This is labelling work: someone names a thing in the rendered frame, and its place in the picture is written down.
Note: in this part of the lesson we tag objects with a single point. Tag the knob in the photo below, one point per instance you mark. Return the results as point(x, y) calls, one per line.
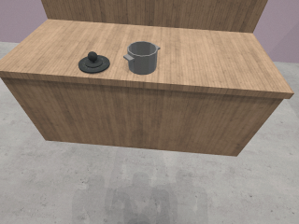
point(92, 56)

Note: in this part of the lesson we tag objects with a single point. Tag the pot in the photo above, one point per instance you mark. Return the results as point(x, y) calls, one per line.
point(142, 57)

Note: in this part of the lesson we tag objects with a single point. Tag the table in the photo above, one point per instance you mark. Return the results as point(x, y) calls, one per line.
point(213, 88)

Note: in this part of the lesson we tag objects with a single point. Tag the lid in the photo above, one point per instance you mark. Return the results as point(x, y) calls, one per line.
point(101, 64)

